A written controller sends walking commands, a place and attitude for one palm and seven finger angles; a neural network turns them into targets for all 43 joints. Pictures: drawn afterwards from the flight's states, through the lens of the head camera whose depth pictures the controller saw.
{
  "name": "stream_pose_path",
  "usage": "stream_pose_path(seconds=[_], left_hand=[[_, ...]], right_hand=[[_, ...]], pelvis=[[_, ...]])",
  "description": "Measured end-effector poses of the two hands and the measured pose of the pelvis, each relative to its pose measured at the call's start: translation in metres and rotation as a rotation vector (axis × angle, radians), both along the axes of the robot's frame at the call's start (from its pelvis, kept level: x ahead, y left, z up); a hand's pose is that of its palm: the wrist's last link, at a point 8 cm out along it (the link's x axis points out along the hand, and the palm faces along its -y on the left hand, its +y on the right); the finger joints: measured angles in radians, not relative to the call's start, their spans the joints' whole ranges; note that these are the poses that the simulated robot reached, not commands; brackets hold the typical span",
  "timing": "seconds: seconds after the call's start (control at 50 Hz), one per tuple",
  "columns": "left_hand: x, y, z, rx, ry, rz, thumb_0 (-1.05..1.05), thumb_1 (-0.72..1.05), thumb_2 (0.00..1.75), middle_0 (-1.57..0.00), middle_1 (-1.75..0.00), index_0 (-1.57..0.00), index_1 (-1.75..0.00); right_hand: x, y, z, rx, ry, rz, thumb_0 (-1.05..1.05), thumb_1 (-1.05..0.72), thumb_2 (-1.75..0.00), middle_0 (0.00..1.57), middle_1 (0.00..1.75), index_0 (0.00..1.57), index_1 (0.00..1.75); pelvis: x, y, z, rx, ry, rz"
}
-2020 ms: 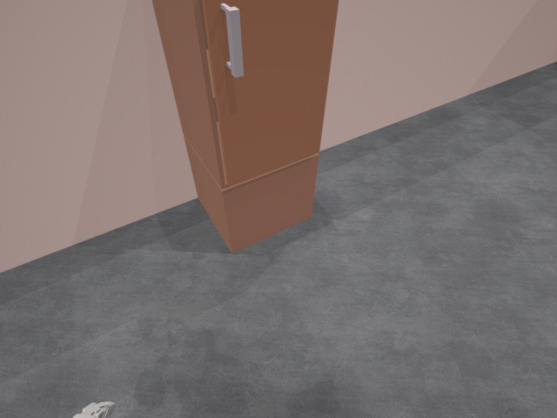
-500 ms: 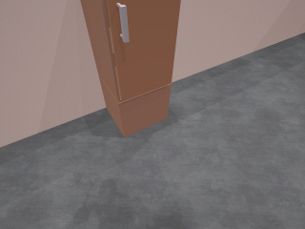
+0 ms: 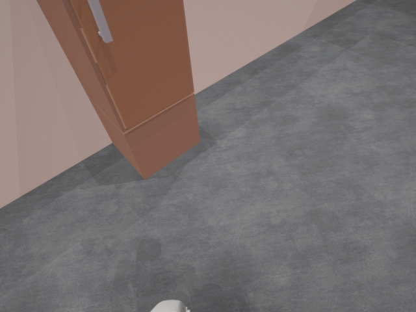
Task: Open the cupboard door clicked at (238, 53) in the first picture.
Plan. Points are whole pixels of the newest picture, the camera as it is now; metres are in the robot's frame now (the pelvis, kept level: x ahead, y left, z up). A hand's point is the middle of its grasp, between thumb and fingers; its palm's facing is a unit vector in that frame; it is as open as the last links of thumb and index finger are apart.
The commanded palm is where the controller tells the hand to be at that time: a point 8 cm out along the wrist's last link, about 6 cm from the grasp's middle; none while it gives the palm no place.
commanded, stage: walk to a spot facing it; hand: left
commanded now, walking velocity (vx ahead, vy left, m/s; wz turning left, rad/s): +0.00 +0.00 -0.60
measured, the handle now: (95, 13) +0.86 +0.42 +0.16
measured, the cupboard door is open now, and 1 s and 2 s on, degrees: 0 0 0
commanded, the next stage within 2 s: turn to face it in 1.92 s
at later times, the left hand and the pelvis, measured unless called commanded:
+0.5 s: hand out of the picture +0.09 +0.25 -0.16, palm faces -0.19 -0.96 -0.22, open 7.4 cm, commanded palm none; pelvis -0.02 +0.05 +0.01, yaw -16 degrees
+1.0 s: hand (206, 248) +0.29 +0.05 -0.17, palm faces -0.66 -0.75 -0.09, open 7.4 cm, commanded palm none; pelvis +0.09 -0.01 +0.00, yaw -36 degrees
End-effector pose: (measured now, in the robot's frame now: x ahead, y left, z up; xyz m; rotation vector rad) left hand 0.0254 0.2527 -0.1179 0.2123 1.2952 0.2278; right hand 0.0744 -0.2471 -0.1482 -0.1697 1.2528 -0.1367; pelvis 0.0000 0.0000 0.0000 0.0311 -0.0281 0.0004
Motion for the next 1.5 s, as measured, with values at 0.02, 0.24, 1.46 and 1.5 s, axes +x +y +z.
stream_pose_path(seconds=[0.02,0.24,1.46,1.5], left_hand=[[-0.001,-0.004,0.002,-0.004,0.003,-0.001,0.00,0.91,0.90,-0.20,-0.30,-0.20,-0.30],[0.017,-0.011,0.013,-0.031,0.010,-0.108,0.00,0.91,0.90,-0.21,-0.30,-0.20,-0.30],[0.392,-0.214,-0.010,-0.073,0.038,-0.732,0.00,0.92,0.90,-0.20,-0.30,-0.20,-0.30],[0.397,-0.211,-0.019,-0.076,0.086,-0.706,0.00,0.92,0.90,-0.20,-0.30,-0.20,-0.30]], right_hand=[[-0.002,-0.002,0.003,0.001,0.003,-0.008,0.01,-0.91,-0.90,0.20,0.30,0.20,0.30],[-0.017,-0.019,0.034,-0.051,-0.065,-0.121,0.01,-0.91,-0.90,0.20,0.29,0.20,0.30],[0.098,-0.127,0.040,-0.057,-0.178,-0.723,0.01,-0.91,-0.90,0.19,0.29,0.20,0.30],[0.128,-0.139,0.039,-0.072,-0.186,-0.701,0.01,-0.91,-0.90,0.19,0.29,0.20,0.30]], pelvis=[[-0.001,-0.002,0.003,0.001,0.004,-0.010],[-0.010,0.001,0.020,0.008,0.053,-0.136],[0.254,-0.140,0.013,-0.047,0.065,-0.776],[0.277,-0.148,0.008,-0.052,0.067,-0.784]])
